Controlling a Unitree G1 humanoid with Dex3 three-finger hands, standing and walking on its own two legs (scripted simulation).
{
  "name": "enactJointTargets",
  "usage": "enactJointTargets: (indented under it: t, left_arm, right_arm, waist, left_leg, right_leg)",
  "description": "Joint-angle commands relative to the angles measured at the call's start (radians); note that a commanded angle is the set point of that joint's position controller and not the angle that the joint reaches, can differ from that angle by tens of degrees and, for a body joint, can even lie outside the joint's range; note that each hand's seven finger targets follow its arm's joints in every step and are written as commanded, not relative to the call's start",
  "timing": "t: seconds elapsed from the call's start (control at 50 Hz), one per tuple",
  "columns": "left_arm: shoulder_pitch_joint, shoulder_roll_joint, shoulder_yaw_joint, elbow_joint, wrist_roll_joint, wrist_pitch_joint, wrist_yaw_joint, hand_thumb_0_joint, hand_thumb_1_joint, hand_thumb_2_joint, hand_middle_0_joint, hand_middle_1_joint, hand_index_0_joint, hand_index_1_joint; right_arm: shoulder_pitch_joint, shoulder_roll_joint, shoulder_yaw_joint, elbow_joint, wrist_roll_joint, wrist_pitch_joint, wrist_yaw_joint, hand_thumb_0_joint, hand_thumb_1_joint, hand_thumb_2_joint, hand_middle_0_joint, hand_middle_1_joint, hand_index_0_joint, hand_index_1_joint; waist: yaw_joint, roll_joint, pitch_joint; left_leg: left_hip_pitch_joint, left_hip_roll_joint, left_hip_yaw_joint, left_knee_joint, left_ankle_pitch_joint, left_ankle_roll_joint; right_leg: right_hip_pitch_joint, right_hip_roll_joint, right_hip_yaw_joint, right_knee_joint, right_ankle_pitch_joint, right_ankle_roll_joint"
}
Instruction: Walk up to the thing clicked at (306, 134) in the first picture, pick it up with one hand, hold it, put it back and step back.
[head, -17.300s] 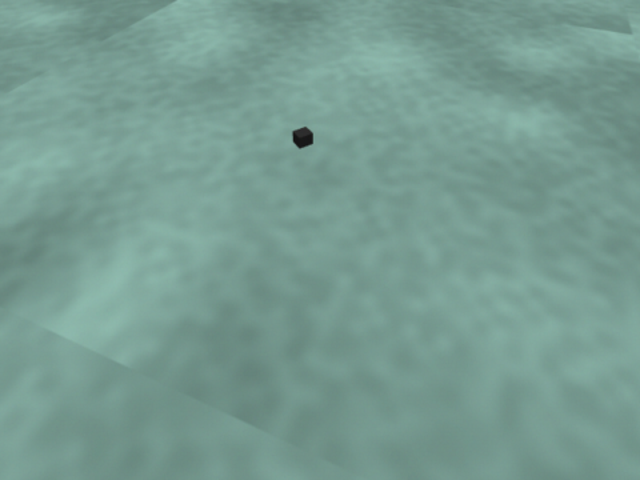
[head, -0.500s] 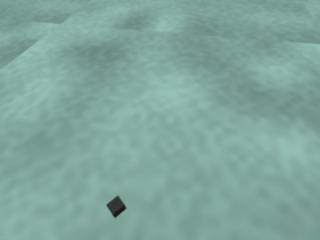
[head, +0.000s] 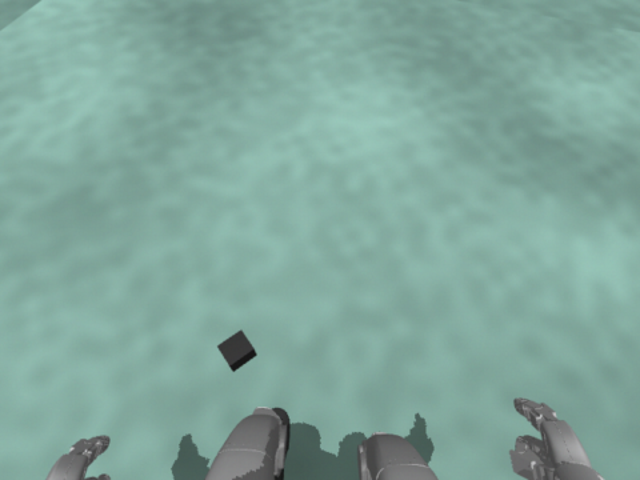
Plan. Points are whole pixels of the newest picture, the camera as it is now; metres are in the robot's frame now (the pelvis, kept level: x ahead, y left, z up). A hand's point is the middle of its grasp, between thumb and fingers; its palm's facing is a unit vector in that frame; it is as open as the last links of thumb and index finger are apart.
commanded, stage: walk up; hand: left
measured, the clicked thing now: (237, 350) +0.45 +0.25 -0.71
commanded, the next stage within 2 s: stand in 1.56 s
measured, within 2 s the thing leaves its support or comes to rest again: neither
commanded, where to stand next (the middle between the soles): +0.07 +0.00 m, yaw +3 degrees
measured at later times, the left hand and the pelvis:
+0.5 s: hand out of the picture -0.04 +0.27 -0.12, palm faces +0.07 -0.91 -0.40, open 7.4 cm; pelvis -0.05 -0.01 +0.02, yaw +4 degrees
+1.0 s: hand out of the picture +0.03 +0.26 -0.12, palm faces +0.05 -0.92 -0.38, open 7.4 cm; pelvis -0.03 -0.02 +0.02, yaw +4 degrees
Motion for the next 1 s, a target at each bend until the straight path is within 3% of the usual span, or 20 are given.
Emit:
enactJointTargets:
  t: [0.0, 0.06, 0.08, 0.1, 0.16, 0.28, 0.36, 0.38, 0.4, 0.42, 0.5, 0.6, 0.62, 0.64, 0.66, 0.84, 0.86, 0.9, 0.92, 0.98]
  left_arm:
    - [0.256, 0.195, 0.082, 0.021, 0.031, -0.003, -0.011, 0.000, 0.900, 0.900, -0.200, -0.300, -0.200, -0.300]
    - [0.374, 0.184, 0.102, 0.050, 0.056, -0.009, -0.023, 0.000, 0.900, 0.900, -0.200, -0.300, -0.200, -0.300]
    - [0.339, 0.272, 0.128, 0.015, 0.078, -0.015, -0.018, 0.000, 0.900, 0.900, -0.200, -0.300, -0.200, -0.300]
    - [0.183, 0.393, 0.145, -0.050, 0.093, -0.014, -0.015, 0.000, 0.900, 0.900, -0.200, -0.300, -0.200, -0.300]
    - [-0.015, 0.250, 0.119, -0.088, 0.076, -0.050, -0.002, 0.000, 0.900, 0.900, -0.200, -0.300, -0.200, -0.300]
    - [0.180, 0.221, 0.114, -0.056, 0.083, -0.069, -0.019, 0.000, 0.900, 0.900, -0.200, -0.300, -0.200, -0.300]
    - [0.168, 0.209, 0.077, -0.075, 0.060, -0.044, -0.038, 0.000, 0.900, 0.900, -0.200, -0.300, -0.200, -0.300]
    - [0.173, 0.151, 0.059, -0.083, 0.056, -0.044, -0.039, 0.000, 0.900, 0.900, -0.200, -0.300, -0.200, -0.300]
    - [0.127, 0.110, 0.049, -0.100, 0.043, -0.046, -0.044, 0.000, 0.900, 0.900, -0.200, -0.300, -0.200, -0.300]
    - [0.041, 0.224, 0.084, -0.098, 0.060, -0.048, -0.029, 0.000, 0.900, 0.900, -0.200, -0.300, -0.200, -0.300]
    - [0.175, 0.216, 0.081, -0.022, 0.046, -0.066, -0.046, 0.000, 0.900, 0.900, -0.200, -0.300, -0.200, -0.300]
    - [0.218, 0.168, 0.081, 0.037, 0.054, -0.092, -0.035, 0.000, 0.900, 0.900, -0.200, -0.300, -0.200, -0.300]
    - [0.208, 0.203, 0.086, 0.034, 0.064, -0.102, -0.026, 0.000, 0.900, 0.900, -0.200, -0.300, -0.200, -0.300]
    - [0.195, 0.287, 0.097, 0.014, 0.075, -0.118, -0.016, 0.000, 0.900, 0.900, -0.200, -0.300, -0.200, -0.300]
    - [0.130, 0.329, 0.102, 0.011, 0.068, -0.114, -0.017, 0.000, 0.900, 0.900, -0.200, -0.300, -0.200, -0.300]
    - [-0.023, 0.232, 0.057, 0.027, 0.047, -0.096, -0.020, 0.000, 0.900, 0.900, -0.200, -0.300, -0.200, -0.300]
    - [-0.013, 0.208, 0.045, 0.032, 0.042, -0.093, -0.021, 0.000, 0.900, 0.900, -0.200, -0.300, -0.200, -0.300]
    - [0.002, 0.148, 0.024, 0.040, 0.027, -0.090, -0.022, 0.000, 0.900, 0.900, -0.200, -0.300, -0.200, -0.300]
    - [0.003, 0.172, 0.030, 0.071, 0.025, -0.090, -0.017, 0.000, 0.900, 0.900, -0.200, -0.300, -0.200, -0.300]
    - [0.001, 0.197, 0.027, 0.104, 0.027, -0.106, -0.013, 0.000, 0.900, 0.900, -0.200, -0.300, -0.200, -0.300]
  right_arm:
    - [0.052, -0.311, -0.109, -0.074, -0.024, -0.004, -0.011, 0.000, -0.900, -0.900, 0.200, 0.300, 0.200, 0.300]
    - [0.047, -0.274, -0.105, -0.074, -0.018, 0.010, -0.014, 0.000, -0.900, -0.900, 0.200, 0.300, 0.200, 0.300]
    - [0.020, -0.196, -0.083, -0.100, -0.003, 0.009, -0.014, 0.000, -0.900, -0.900, 0.200, 0.300, 0.200, 0.300]
    - [-0.056, -0.245, -0.104, -0.101, -0.006, 0.000, -0.033, 0.000, -0.900, -0.900, 0.200, 0.300, 0.200, 0.300]
    - [0.132, -0.228, -0.107, -0.016, 0.010, -0.017, -0.019, 0.000, -0.900, -0.900, 0.200, 0.300, 0.200, 0.300]
    - [0.076, -0.213, -0.063, 0.004, -0.003, -0.068, -0.002, 0.000, -0.900, -0.900, 0.200, 0.300, 0.200, 0.300]
    - [0.194, -0.208, -0.074, 0.067, -0.007, -0.100, -0.014, 0.000, -0.900, -0.900, 0.200, 0.300, 0.200, 0.300]
    - [0.259, -0.242, -0.085, 0.080, -0.015, -0.109, -0.020, 0.000, -0.900, -0.900, 0.200, 0.300, 0.200, 0.300]
    - [0.285, -0.363, -0.106, 0.077, -0.023, -0.116, -0.021, 0.000, -0.900, -0.900, 0.200, 0.300, 0.200, 0.300]
    - [0.312, -0.428, -0.126, 0.081, -0.008, -0.112, -0.015, 0.000, -0.900, -0.900, 0.200, 0.300, 0.200, 0.300]
    - [0.189, -0.322, -0.086, 0.051, -0.002, -0.113, -0.013, 0.000, -0.900, -0.900, 0.200, 0.300, 0.200, 0.300]
    - [0.119, -0.240, -0.049, 0.041, -0.002, -0.071, 0.002, 0.000, -0.900, -0.900, 0.200, 0.300, 0.200, 0.300]
    - [0.157, -0.183, -0.029, 0.044, 0.003, -0.063, 0.000, 0.000, -0.900, -0.900, 0.200, 0.300, 0.200, 0.300]
    - [0.154, -0.144, -0.018, 0.032, 0.005, -0.058, 0.000, 0.000, -0.900, -0.900, 0.200, 0.300, 0.200, 0.300]
    - [0.145, -0.220, -0.043, 0.062, 0.001, -0.049, -0.011, 0.000, -0.900, -0.900, 0.200, 0.300, 0.200, 0.300]
    - [0.222, -0.206, -0.057, 0.175, -0.009, -0.060, 0.012, 0.000, -0.900, -0.900, 0.200, 0.300, 0.200, 0.300]
    - [0.215, -0.219, -0.060, 0.178, -0.017, -0.063, 0.008, 0.000, -0.900, -0.900, 0.200, 0.300, 0.200, 0.300]
    - [0.132, -0.288, -0.066, 0.151, -0.018, -0.076, 0.002, 0.000, -0.900, -0.900, 0.200, 0.300, 0.200, 0.300]
    - [0.084, -0.287, -0.058, 0.150, -0.002, -0.075, 0.007, 0.000, -0.900, -0.900, 0.200, 0.300, 0.200, 0.300]
    - [0.084, -0.237, -0.034, 0.178, 0.004, -0.073, 0.006, 0.000, -0.900, -0.900, 0.200, 0.300, 0.200, 0.300]
  waist:
    - [-0.007, 0.228, -0.327]
    - [0.042, 0.161, -0.315]
    - [0.080, -0.143, -0.233]
    - [0.096, -0.270, -0.131]
    - [-0.046, -0.018, -0.140]
    - [0.095, -0.179, -0.234]
    - [0.002, -0.106, -0.228]
    - [-0.028, -0.011, -0.283]
    - [-0.050, 0.204, -0.270]
    - [-0.098, 0.159, -0.182]
    - [-0.006, 0.172, -0.135]
    - [0.037, 0.142, -0.172]
    - [0.036, 0.006, -0.169]
    - [0.030, -0.150, -0.177]
    - [0.027, -0.094, -0.150]
    - [-0.033, -0.102, -0.207]
    - [-0.037, -0.068, -0.216]
    - [-0.006, 0.101, -0.243]
    - [0.015, 0.093, -0.229]
    - [0.006, 0.062, -0.262]
  left_leg:
    - [0.107, 0.252, -0.312, -0.288, -0.401, 0.171]
    - [-0.057, 0.178, -0.252, -0.188, -0.509, 0.058]
    - [-0.233, -0.025, -0.129, 0.104, -0.602, -0.018]
    - [-0.139, -0.105, -0.136, 0.406, -0.508, -0.047]
    - [-0.112, -0.127, -0.196, 0.599, -0.327, -0.035]
    - [-0.062, -0.033, -0.035, 0.098, -0.404, -0.050]
    - [0.389, -0.056, 0.010, -0.244, -0.190, -0.008]
    - [0.547, 0.049, -0.172, -0.281, -0.264, 0.026]
    - [0.563, 0.314, -0.600, -0.354, -0.437, 0.154]
    - [0.378, 0.419, -0.691, -0.401, -0.469, 0.280]
    - [0.236, 0.242, -0.333, -0.337, -0.377, 0.190]
    - [-0.024, 0.127, -0.145, -0.142, -0.419, 0.082]
    - [-0.081, 0.068, -0.097, 0.000, -0.428, 0.043]
    - [-0.131, -0.033, -0.049, 0.186, -0.435, -0.006]
    - [-0.025, 0.002, -0.121, 0.262, -0.486, -0.003]
    - [0.296, 0.016, -0.001, -0.091, -0.221, -0.002]
    - [0.341, 0.019, -0.022, -0.138, -0.186, 0.003]
    - [0.258, 0.196, -0.295, -0.296, -0.280, 0.063]
    - [0.183, 0.218, -0.285, -0.286, -0.287, 0.093]
    - [0.197, 0.121, -0.131, -0.195, -0.033, 0.031]
  right_leg:
    - [0.150, -0.008, -0.091, -0.257, -0.007, 0.007]
    - [0.316, -0.016, -0.047, -0.544, 0.065, -0.038]
    - [0.197, -0.230, 0.324, -0.758, -0.226, -0.143]
    - [-0.133, -0.487, 0.637, -0.954, -0.340, -0.278]
    - [0.003, -0.284, 0.228, -0.743, 0.227, -0.181]
    - [0.416, -0.242, 0.143, -0.677, 0.160, -0.159]
    - [0.132, -0.201, 0.032, -0.531, 0.353, -0.100]
    - [-0.008, -0.167, -0.012, -0.395, 0.322, -0.060]
    - [-0.245, -0.018, -0.111, -0.252, 0.027, 0.001]
    - [-0.202, -0.075, 0.000, -0.161, -0.091, -0.004]
    - [-0.064, -0.094, -0.019, -0.230, 0.083, -0.012]
    - [0.335, -0.008, -0.085, -0.601, 0.261, 0.004]
    - [0.361, -0.087, 0.074, -0.721, 0.176, -0.012]
    - [0.294, -0.326, 0.453, -0.903, -0.031, -0.095]
    - [0.127, -0.415, 0.523, -0.925, -0.167, -0.191]
    - [0.025, -0.218, 0.108, -0.726, 0.146, -0.103]
    - [-0.004, -0.199, 0.090, -0.685, 0.186, -0.079]
    - [0.049, -0.079, -0.008, -0.580, 0.197, -0.008]
    - [0.157, -0.047, -0.052, -0.571, 0.183, -0.005]
    - [0.263, -0.117, 0.024, -0.642, 0.433, -0.020]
